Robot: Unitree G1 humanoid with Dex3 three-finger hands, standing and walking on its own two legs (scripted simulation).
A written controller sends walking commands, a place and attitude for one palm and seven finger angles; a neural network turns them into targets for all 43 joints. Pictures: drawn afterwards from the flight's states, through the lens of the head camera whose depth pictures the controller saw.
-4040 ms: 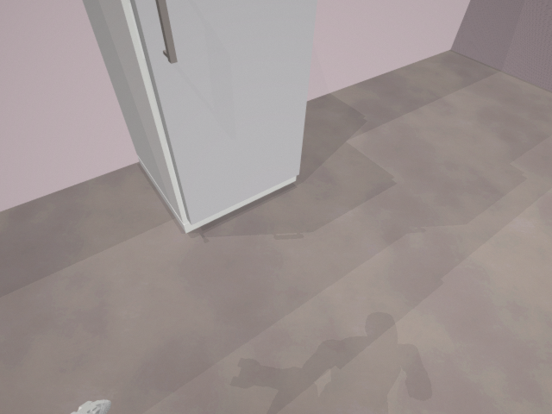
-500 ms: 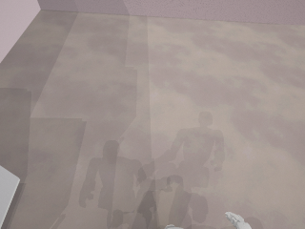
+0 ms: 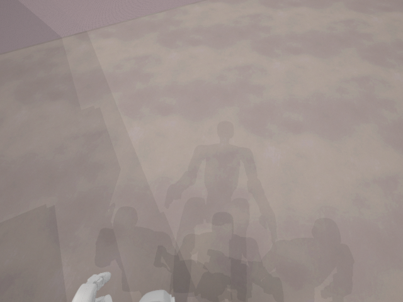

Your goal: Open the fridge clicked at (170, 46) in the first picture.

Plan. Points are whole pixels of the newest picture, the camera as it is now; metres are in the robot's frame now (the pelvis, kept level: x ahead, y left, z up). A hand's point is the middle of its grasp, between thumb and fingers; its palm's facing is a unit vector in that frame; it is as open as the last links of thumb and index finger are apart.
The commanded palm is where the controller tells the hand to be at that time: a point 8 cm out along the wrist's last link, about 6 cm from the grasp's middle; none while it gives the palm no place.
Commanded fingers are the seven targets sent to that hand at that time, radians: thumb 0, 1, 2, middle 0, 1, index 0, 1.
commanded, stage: walk to a spot facing it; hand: left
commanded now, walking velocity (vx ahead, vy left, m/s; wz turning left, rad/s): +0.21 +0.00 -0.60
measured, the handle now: out of the picture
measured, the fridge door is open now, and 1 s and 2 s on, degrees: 0 0 0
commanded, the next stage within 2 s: turn to face it in 0.08 s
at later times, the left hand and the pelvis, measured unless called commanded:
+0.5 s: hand out of the picture +0.13 +0.21 -0.17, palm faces -0.01 -0.99 -0.17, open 7.4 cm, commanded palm none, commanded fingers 0.00 0.90 0.90 -0.20 -0.30 -0.20 -0.30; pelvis +0.09 +0.03 +0.01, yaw -4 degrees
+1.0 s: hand (124, 291) +0.16 +0.18 -0.12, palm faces +0.24 -0.93 -0.29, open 7.4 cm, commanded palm none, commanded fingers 0.00 0.90 0.90 -0.20 -0.30 -0.20 -0.30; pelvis +0.08 -0.03 +0.01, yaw +14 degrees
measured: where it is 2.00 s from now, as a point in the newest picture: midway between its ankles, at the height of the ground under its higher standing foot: outside the picture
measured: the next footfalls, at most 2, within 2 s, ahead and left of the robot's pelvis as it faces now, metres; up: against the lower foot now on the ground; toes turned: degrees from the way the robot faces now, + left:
left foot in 0.36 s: +0.15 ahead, +0.12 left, +0.00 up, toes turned -1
right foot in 0.88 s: +0.14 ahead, -0.12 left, +0.00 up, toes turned +9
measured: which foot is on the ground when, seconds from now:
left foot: up 0.00-0.34, down 0.36-0.88, up 0.90-1.00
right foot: down 0.00-0.40, up 0.42-0.86, down 0.88-1.00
